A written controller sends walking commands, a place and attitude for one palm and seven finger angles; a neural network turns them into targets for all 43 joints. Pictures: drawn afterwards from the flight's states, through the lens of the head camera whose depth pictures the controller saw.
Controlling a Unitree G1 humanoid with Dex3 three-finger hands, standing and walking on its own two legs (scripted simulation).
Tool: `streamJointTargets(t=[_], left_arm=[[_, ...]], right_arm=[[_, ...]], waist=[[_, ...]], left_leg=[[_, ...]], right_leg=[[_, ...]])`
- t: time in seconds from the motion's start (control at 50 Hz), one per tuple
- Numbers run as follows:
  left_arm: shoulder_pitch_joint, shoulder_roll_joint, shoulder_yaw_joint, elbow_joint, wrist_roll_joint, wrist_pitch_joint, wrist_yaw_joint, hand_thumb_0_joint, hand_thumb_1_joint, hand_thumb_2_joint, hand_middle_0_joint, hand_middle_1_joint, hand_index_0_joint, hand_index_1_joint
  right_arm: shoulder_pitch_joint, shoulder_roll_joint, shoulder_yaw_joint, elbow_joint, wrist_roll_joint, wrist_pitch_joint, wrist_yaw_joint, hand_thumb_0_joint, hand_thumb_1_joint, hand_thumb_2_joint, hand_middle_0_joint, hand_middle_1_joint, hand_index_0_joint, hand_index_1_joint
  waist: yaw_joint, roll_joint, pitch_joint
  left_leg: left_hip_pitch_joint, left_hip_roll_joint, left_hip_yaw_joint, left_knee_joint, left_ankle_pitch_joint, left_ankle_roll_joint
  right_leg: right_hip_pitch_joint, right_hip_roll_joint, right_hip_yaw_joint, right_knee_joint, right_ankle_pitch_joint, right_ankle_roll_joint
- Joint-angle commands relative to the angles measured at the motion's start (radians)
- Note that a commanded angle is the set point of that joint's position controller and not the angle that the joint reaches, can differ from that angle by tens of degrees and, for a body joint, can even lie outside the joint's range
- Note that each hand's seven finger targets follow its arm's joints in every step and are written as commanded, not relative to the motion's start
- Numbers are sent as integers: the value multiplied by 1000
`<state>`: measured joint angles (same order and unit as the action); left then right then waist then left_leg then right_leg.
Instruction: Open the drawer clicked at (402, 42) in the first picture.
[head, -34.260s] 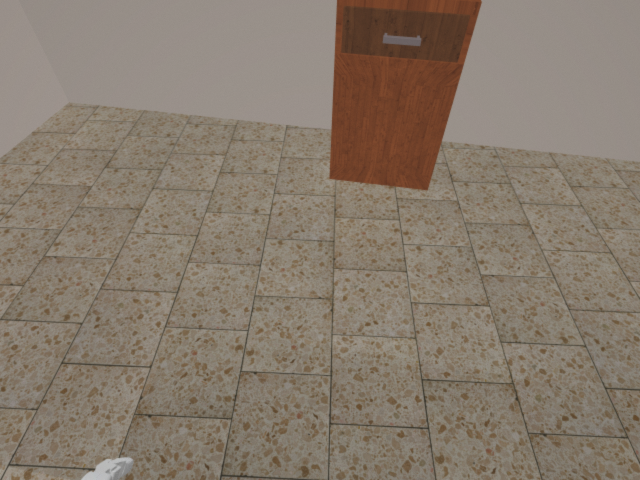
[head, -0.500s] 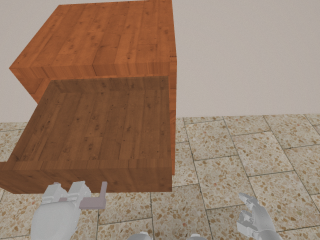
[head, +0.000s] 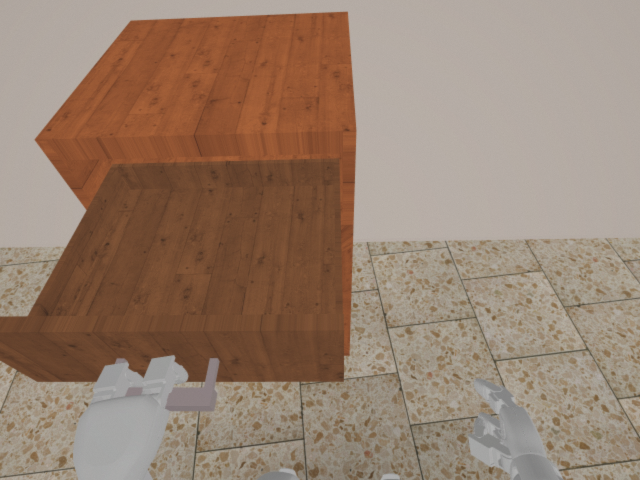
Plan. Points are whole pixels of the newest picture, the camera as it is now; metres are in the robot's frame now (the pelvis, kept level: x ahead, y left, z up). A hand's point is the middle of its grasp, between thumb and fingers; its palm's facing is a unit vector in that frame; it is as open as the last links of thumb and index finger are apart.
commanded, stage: lift the hand off the handle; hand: left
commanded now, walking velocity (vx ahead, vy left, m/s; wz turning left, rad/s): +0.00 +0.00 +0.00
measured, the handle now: (162, 382) +0.23 +0.22 +0.00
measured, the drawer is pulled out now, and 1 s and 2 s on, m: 0.30 0.30 0.30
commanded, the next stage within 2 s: draw the hand back to the body in 1.54 s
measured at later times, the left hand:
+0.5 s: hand (147, 424) +0.18 +0.23 +0.00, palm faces -0.02 -0.10 -0.99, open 13.4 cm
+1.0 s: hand (112, 399) +0.19 +0.24 +0.07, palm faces +0.04 -0.12 -0.99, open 13.1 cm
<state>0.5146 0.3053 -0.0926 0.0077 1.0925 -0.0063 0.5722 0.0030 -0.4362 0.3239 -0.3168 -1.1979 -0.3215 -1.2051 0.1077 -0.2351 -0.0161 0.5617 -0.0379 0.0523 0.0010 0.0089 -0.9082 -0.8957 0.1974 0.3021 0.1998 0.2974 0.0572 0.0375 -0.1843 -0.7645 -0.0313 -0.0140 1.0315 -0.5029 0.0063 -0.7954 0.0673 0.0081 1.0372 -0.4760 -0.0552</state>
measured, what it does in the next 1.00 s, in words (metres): stands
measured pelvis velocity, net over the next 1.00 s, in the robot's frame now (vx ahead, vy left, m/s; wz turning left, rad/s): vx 0.01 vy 0.01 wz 0.01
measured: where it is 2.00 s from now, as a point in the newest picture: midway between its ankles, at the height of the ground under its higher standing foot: outside the picture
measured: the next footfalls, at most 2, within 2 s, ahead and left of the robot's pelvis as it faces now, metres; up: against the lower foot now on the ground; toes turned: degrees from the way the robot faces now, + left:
none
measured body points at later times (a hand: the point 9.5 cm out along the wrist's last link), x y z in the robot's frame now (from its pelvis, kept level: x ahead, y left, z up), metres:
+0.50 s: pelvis +0.00 +0.00 +0.01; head +0.03 -0.03 +0.46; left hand +0.18 +0.23 +0.05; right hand +0.21 -0.21 -0.08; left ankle +0.00 +0.12 -0.67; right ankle +0.02 -0.09 -0.67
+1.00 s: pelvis +0.01 +0.01 +0.03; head +0.03 -0.02 +0.48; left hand +0.18 +0.24 +0.12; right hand +0.24 -0.19 -0.05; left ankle +0.00 +0.12 -0.67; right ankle +0.02 -0.09 -0.67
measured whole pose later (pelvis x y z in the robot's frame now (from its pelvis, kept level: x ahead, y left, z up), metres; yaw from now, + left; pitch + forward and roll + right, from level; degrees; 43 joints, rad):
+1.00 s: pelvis +0.01 +0.01 +0.03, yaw +0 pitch +7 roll +0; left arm 0.52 0.39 -0.11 -0.22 0.99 0.06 0.36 0.00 -0.49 0.30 -0.35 -1.21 -0.46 -1.23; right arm 0.13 -0.23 0.01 0.55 -0.01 0.05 -0.01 0.01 -0.91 -0.90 0.20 0.30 0.20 0.30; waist 0.09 0.07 -0.13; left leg -0.51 -0.04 -0.02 0.82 -0.43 0.02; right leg -0.53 0.05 0.01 0.81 -0.41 -0.04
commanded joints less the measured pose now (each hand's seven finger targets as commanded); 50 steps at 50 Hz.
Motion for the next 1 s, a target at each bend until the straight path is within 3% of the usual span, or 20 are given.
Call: streamJointTargets(t=[0.0, 0.02, 0.1, 0.12, 0.22, 0.28, 0.36, 0.42, 0.46, 0.58, 0.62, 0.66, 0.7, 0.76, 0.8, 0.88, 0.94, 0.98], left_arm=[[-48, 123, 92, -148, 7, 24, 49, 0, -500, 300, -300, -1200, -300, -1200], [-59, 148, 122, -147, 5, 27, 52, 0, -500, 300, -300, -1200, -300, -1200], [-96, 136, 99, -131, 10, 42, 51, 0, -500, 300, -300, -1200, -300, -1200], [-119, 137, 96, -146, 10, 46, 50, 0, -500, 300, -300, -1200, -300, -1200], [-148, 133, 79, -122, 3, 67, 38, 0, -500, 300, -300, -1200, -300, -1200], [-199, 161, 81, -206, -3, 77, 31, 0, -500, 300, -300, -1200, -300, -1200], [-227, 178, 85, -247, -22, 88, 8, 0, -500, 300, -300, -1200, -300, -1200], [-218, 212, 124, -257, -38, 80, -9, 0, -500, 300, -300, -1200, -300, -1200], [-214, 201, 111, -276, -47, 71, -22, 0, -500, 300, -300, -1200, -300, -1200], [-146, 229, 154, -344, -57, 35, -30, 0, -500, 300, -300, -1200, -300, -1200], [-157, 227, 150, -369, -64, 37, -37, 0, -500, 300, -300, -1200, -300, -1200], [-173, 228, 151, -358, -65, 41, -44, 0, -500, 300, -300, -1200, -300, -1200], [-148, 215, 141, -375, -71, 48, -55, 0, -500, 300, -300, -1200, -300, -1200], [-149, 219, 138, -422, -96, 52, -81, 0, -500, 300, -300, -1200, -300, -1200], [-156, 220, 129, -452, -95, 48, -93, 0, -500, 300, -300, -1200, -300, -1200], [-147, 231, 130, -492, -93, 49, -122, 0, -500, 300, -300, -1200, -300, -1200], [-142, 230, 121, -528, -90, 60, -146, 0, -500, 300, -300, -1200, -300, -1200], [-152, 228, 115, -549, -93, 62, -161, 0, -500, 300, -300, -1200, -300, -1200]], right_arm=[[-123, -91, -41, -153, -6, -49, -13, 0, -900, -900, 200, 300, 200, 300], [-120, -93, -40, -153, -6, -48, -18, 0, -900, -900, 200, 300, 200, 300], [-120, -91, -41, -145, -2, -47, -24, 0, -900, -900, 200, 300, 200, 300], [-127, -94, -38, -146, -2, -45, -27, 0, -900, -900, 200, 300, 200, 300], [-126, -91, -34, -141, 3, -45, -36, 0, -900, -900, 200, 300, 200, 300], [-130, -87, -31, -151, 4, -45, -44, 0, -900, -900, 200, 300, 200, 300], [-137, -84, -22, -154, 11, -44, -56, 0, -900, -900, 200, 300, 200, 300], [-134, -85, -16, -155, 11, -47, -63, 0, -900, -900, 200, 300, 200, 300], [-136, -81, -16, -157, 15, -53, -62, 0, -900, -900, 200, 300, 200, 300], [-124, -83, -20, -161, 9, -64, -49, 0, -900, -900, 200, 300, 200, 300], [-126, -88, -19, -164, 10, -62, -43, 0, -900, -900, 200, 300, 200, 300], [-131, -89, -23, -159, 13, -60, -42, 0, -900, -900, 200, 300, 200, 300], [-131, -88, -25, -164, 15, -62, -37, 0, -900, -900, 200, 300, 200, 300], [-132, -88, -26, -171, 22, -63, -37, 0, -900, -900, 200, 300, 200, 300], [-137, -88, -22, -174, 21, -64, -34, 0, -900, -900, 200, 300, 200, 300], [-135, -84, -17, -180, 19, -63, -29, 0, -900, -900, 200, 300, 200, 300], [-132, -81, -10, -186, 21, -59, -22, 0, -900, -900, 200, 300, 200, 300], [-129, -79, -13, -186, 21, -55, -20, 0, -900, -900, 200, 300, 200, 300]], waist=[[1, -49, -140], [4, -68, -149], [1, -69, -151], [-1, -44, -166], [-7, -78, -156], [0, -33, -182], [-7, -37, -149], [0, -45, -136], [1, -20, -116], [15, 8, -137], [8, 28, -132], [1, 3, -99], [9, 14, -108], [7, -21, -118], [8, 4, -99], [14, -20, -82], [23, 22, -76], [22, 9, -75]], left_leg=[[87, -17, 2, -111, 168, 24], [86, -18, -1, -114, 176, 24], [86, -18, 0, -118, 164, 23], [99, -17, 0, -120, 176, 23], [95, -16, -1, -131, 161, 25], [144, -20, 6, -150, 163, 28], [177, -19, 4, -181, 162, 32], [191, -18, 2, -203, 168, 32], [207, -19, 4, -217, 169, 31], [265, -16, 4, -235, 248, 27], [279, -15, 3, -245, 263, 24], [282, -12, -1, -257, 241, 26], [299, -9, 1, -269, 254, 25], [318, -7, -1, -282, 272, 28], [337, -5, -5, -298, 280, 26], [359, -1, -4, -315, 285, 27], [389, 5, -8, -331, 310, 24], [402, 8, -10, -340, 326, 24]], right_leg=[[109, -29, 48, -193, 198, 10], [124, -26, 55, -194, 213, 8], [118, -28, 45, -193, 193, 11], [122, -26, 49, -193, 204, 8], [134, -29, 39, -209, 184, 14], [162, -34, 52, -237, 168, 15], [187, -35, 49, -276, 154, 18], [218, -36, 57, -300, 155, 18], [223, -37, 55, -314, 150, 18], [257, -31, 45, -313, 239, 11], [263, -32, 43, -320, 256, 9], [253, -29, 43, -333, 226, 13], [269, -32, 36, -340, 240, 14], [305, -34, 36, -351, 269, 19], [294, -33, 27, -357, 256, 16], [303, -36, 23, -377, 242, 18], [311, -37, 17, -383, 245, 12], [325, -34, 11, -391, 258, 12]])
